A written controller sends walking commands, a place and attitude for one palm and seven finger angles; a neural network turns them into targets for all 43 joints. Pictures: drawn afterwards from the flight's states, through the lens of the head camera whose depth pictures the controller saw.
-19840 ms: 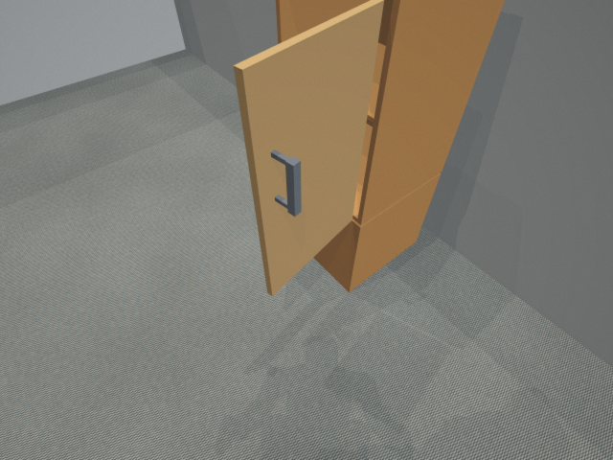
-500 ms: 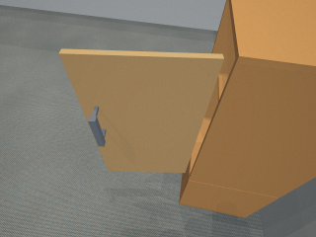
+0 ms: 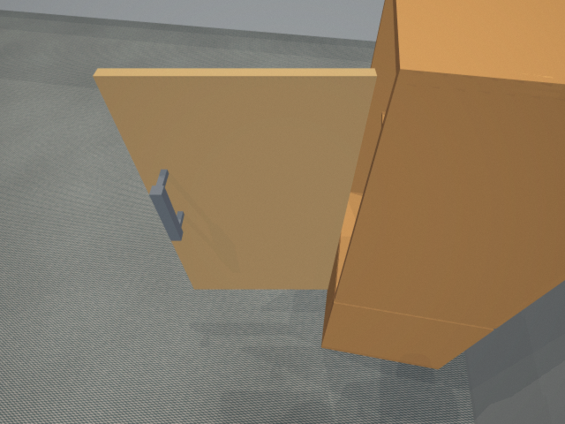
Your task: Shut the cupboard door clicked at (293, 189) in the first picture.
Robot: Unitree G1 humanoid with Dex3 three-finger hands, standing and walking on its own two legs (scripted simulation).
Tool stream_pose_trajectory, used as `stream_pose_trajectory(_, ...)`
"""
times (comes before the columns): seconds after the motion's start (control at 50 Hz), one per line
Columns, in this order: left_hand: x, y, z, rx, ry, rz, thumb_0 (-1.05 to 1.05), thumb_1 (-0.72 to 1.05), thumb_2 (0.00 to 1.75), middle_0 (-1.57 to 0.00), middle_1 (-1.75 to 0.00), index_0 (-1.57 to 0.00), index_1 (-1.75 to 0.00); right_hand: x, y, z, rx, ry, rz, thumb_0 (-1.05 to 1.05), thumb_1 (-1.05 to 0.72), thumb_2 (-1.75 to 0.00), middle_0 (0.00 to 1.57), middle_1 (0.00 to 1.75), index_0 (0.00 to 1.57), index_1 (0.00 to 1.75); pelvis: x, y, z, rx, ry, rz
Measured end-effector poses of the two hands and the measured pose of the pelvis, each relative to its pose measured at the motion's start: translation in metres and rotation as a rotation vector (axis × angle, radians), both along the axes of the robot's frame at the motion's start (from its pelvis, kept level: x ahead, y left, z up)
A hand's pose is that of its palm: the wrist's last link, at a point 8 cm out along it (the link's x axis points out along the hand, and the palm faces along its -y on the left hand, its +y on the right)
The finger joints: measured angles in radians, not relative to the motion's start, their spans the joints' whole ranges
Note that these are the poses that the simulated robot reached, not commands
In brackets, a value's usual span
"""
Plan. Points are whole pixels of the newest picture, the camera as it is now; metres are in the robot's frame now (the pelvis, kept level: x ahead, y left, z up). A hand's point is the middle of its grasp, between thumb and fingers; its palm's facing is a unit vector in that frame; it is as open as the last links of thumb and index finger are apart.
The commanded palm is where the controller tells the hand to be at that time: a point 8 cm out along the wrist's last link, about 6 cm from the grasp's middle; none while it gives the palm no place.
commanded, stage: come to a stop and stand still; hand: left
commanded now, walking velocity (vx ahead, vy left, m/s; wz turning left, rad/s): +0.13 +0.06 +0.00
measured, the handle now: (170, 206) +0.43 +0.22 +0.03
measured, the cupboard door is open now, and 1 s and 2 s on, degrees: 100 100 100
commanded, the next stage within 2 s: look again from close up in 1.28 s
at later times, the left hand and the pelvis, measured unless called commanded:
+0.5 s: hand out of the picture +0.00 +0.15 -0.18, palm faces +0.02 -0.99 -0.17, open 7.3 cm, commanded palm none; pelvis +0.02 +0.00 +0.00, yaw +1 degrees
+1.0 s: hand out of the picture -0.01 +0.20 -0.18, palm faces +0.03 -0.99 -0.16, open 7.3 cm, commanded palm none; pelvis +0.01 +0.03 +0.00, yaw +1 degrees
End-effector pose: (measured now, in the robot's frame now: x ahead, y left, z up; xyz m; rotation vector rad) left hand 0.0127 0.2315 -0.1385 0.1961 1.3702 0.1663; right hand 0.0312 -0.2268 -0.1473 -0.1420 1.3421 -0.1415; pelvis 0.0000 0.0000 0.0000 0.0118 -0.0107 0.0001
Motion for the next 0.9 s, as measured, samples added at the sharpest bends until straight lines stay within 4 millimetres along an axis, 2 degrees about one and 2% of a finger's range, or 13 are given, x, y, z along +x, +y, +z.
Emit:
stream_pose_trajectory(0.08, -0.01, -0.009, 0.0, -0.023, 0.008, -0.005, 0.0, 0.91, 0.9, -0.2, -0.29, -0.2, -0.3, -0.003, -0.005, 0.004, 0.003, -0.013, 0.005, 0.01, -0.92, -0.89, 0.2, 0.3, 0.19, 0.3, 0.001, -0.005, 0.002, -0.007, -0.004, 0.0)
stream_pose_trajectory(0.16, -0.015, -0.019, -0.003, -0.049, 0.023, 0.004, 0.0, 0.91, 0.9, -0.2, -0.29, -0.2, -0.3, -0.015, -0.005, 0.006, 0.005, 0.016, 0.006, 0.01, -0.92, -0.89, 0.19, 0.3, 0.19, 0.3, 0.004, -0.008, 0.003, -0.007, -0.005, 0.0)
stream_pose_trajectory(0.3, -0.022, -0.033, -0.004, -0.082, 0.058, 0.028, 0.0, 0.91, 0.9, -0.2, -0.29, -0.2, -0.3, -0.039, 0.007, 0.005, 0.028, 0.112, 0.0, 0.0, -0.91, -0.89, 0.19, 0.3, 0.19, 0.3, 0.013, -0.009, 0.005, -0.002, 0.0, 0.004)
stream_pose_trajectory(0.38, -0.024, -0.037, -0.005, -0.077, 0.074, 0.025, 0.0, 0.91, 0.9, -0.2, -0.29, -0.2, -0.3, -0.042, 0.015, 0.003, 0.045, 0.132, -0.005, 0.01, -0.91, -0.89, 0.19, 0.3, 0.19, 0.3, 0.016, -0.007, 0.004, -0.016, 0.007, 0.007)
stream_pose_trajectory(0.54, -0.016, -0.023, -0.009, -0.062, 0.024, 0.023, 0.0, 0.91, 0.89, -0.2, -0.29, -0.21, -0.3, -0.026, 0.019, -0.003, 0.023, 0.043, -0.009, 0.02, -0.92, -0.89, 0.2, 0.3, 0.19, 0.3, 0.015, 0.004, -0.002, -0.021, -0.018, 0.017)
stream_pose_trajectory(0.7, -0.004, -0.001, -0.009, -0.048, -0.035, 0.018, 0.01, 0.92, 0.9, -0.2, -0.29, -0.2, -0.3, -0.014, 0.019, 0.004, -0.005, -0.011, 0.01, 0.02, -0.93, -0.89, 0.2, 0.3, 0.19, 0.3, 0.01, 0.014, -0.001, -0.02, -0.022, 0.018)
stream_pose_trajectory(0.9, -0.015, 0.013, -0.009, -0.059, -0.01, 0.022, 0.0, 0.91, 0.9, -0.2, -0.29, -0.2, -0.3, -0.013, 0.027, 0.012, -0.023, -0.014, 0.027, 0.01, -0.92, -0.89, 0.2, 0.3, 0.19, 0.3, 0.006, 0.026, 0.001, -0.021, -0.014, 0.018)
